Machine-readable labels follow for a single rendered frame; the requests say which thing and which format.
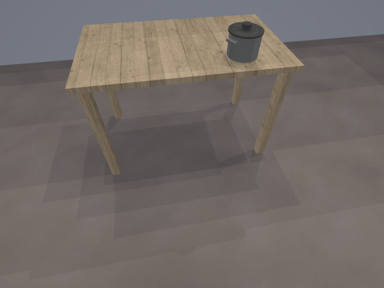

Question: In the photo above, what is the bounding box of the lid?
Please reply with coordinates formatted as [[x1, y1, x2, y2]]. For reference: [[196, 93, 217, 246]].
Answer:
[[228, 22, 264, 39]]

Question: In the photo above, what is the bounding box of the table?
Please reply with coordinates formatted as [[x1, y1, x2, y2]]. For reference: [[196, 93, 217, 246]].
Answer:
[[65, 14, 305, 175]]

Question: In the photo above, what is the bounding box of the knob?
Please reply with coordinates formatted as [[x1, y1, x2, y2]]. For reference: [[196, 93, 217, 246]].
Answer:
[[242, 21, 252, 29]]

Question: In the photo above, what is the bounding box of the pot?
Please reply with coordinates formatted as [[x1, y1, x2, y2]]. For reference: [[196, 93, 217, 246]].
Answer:
[[226, 33, 262, 63]]

